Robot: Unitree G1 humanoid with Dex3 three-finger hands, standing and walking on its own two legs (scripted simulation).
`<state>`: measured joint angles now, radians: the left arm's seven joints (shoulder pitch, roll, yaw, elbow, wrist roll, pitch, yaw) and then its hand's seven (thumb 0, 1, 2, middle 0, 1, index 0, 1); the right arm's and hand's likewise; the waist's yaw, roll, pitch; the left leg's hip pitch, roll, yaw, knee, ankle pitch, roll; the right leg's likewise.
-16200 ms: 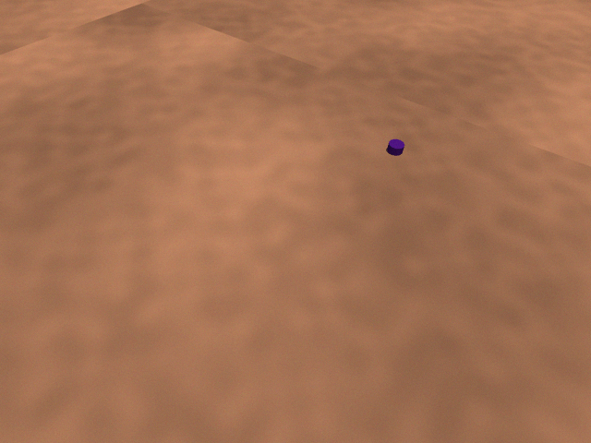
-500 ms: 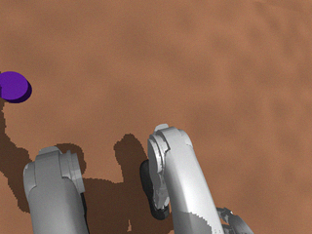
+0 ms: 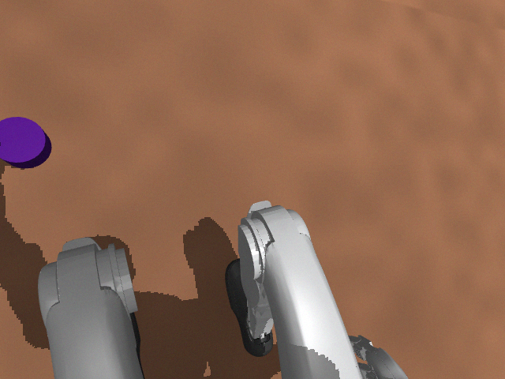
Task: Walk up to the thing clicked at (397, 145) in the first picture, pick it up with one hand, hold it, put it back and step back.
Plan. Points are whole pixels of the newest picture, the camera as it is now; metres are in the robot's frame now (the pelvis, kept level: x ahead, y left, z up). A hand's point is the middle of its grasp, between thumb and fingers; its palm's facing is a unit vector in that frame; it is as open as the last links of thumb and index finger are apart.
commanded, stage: rise first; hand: left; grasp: from above
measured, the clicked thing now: (22, 143) +0.50 +0.29 -0.30
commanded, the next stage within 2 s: approach in 0.40 s
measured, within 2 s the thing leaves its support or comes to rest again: neither
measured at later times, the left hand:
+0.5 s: hand out of the picture +0.46 +0.33 -0.18, palm faces -0.44 -0.08 -0.89, open 13.2 cm
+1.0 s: hand (7, 111) +0.52 +0.27 -0.18, palm faces -0.38 -0.05 -0.92, open 13.6 cm
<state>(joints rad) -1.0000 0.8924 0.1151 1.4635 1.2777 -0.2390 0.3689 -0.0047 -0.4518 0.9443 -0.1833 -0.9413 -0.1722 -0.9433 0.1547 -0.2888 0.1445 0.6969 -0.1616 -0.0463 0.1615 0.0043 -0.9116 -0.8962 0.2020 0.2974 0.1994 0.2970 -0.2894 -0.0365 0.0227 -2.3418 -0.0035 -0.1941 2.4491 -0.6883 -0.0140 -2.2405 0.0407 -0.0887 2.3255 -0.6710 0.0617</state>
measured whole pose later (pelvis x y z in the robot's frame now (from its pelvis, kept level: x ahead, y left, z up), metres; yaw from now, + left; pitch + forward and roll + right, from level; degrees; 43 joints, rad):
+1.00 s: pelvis +0.00 +0.00 +0.00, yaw +0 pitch +34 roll -10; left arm -1.13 0.82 0.08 1.56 1.27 -0.08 0.46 0.00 -0.43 0.93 -0.17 -0.94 -0.17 -0.93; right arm 0.19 -0.31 0.18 0.67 -0.16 -0.08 0.17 0.00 -0.90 -0.88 0.20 0.30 0.20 0.30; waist -0.37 -0.01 0.03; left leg -2.36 0.01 -0.19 2.44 -0.69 -0.02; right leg -2.28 0.05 -0.09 2.32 -0.66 0.06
